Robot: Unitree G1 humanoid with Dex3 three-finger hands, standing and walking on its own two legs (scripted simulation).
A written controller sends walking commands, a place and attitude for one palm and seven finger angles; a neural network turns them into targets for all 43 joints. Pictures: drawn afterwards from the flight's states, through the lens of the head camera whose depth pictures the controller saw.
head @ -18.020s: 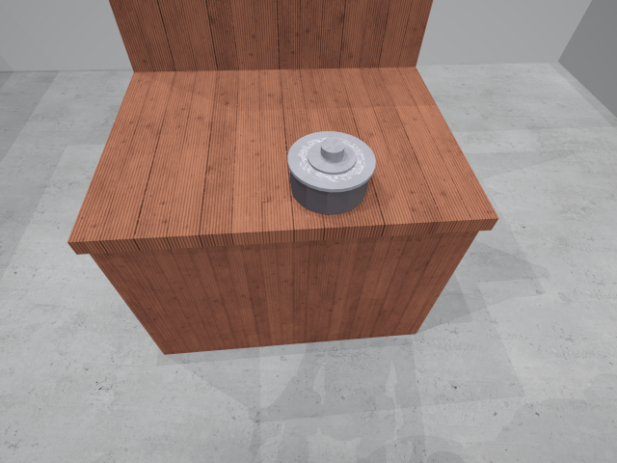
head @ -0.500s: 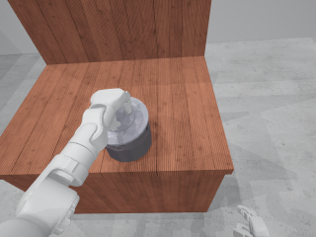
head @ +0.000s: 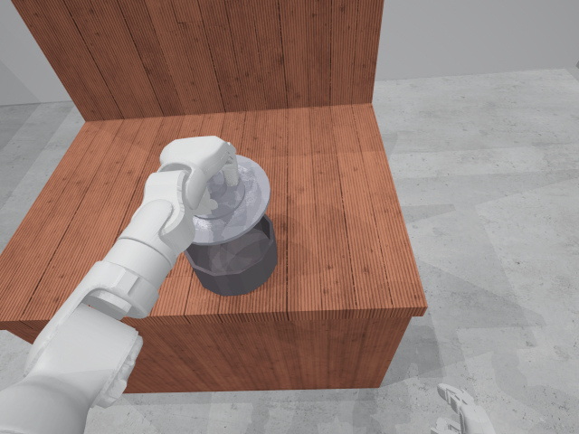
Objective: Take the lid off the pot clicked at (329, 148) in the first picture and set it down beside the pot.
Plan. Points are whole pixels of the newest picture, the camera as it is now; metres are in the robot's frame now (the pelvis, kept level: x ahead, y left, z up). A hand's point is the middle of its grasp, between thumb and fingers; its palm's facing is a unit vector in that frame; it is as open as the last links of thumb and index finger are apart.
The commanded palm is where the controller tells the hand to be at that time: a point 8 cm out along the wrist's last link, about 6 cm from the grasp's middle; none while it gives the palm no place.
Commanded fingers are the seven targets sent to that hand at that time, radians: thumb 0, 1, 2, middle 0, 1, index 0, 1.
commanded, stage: lift the lid straight up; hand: left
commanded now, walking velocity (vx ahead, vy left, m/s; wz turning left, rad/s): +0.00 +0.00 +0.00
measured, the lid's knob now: (211, 185) +0.46 +0.14 +0.09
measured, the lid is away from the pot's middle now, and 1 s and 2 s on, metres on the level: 0.01 0.03 0.16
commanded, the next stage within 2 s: move the lid sideways beside the pot in 0.56 s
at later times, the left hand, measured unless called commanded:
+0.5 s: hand (208, 169) +0.44 +0.12 +0.15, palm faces -0.22 -0.04 -0.97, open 7.5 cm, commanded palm +0.41 +0.13 +0.22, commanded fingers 0.00 0.60 1.02 -0.84 -1.06 -0.88 -1.10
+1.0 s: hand (180, 175) +0.43 +0.17 +0.14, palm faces -0.28 -0.04 -0.96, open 7.5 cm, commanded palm +0.42 +0.18 +0.22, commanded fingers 0.00 0.60 1.02 -0.84 -1.06 -0.88 -1.10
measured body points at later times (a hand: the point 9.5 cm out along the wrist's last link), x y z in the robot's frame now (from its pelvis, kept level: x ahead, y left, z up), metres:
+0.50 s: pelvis +0.00 +0.00 +0.00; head +0.02 -0.05 +0.45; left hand +0.44 +0.12 +0.20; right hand +0.18 -0.23 -0.12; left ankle -0.01 +0.11 -0.74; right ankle -0.01 -0.14 -0.74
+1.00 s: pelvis +0.00 +0.00 +0.00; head +0.02 -0.04 +0.45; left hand +0.44 +0.17 +0.20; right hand +0.16 -0.24 -0.12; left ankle -0.01 +0.11 -0.74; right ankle -0.01 -0.14 -0.74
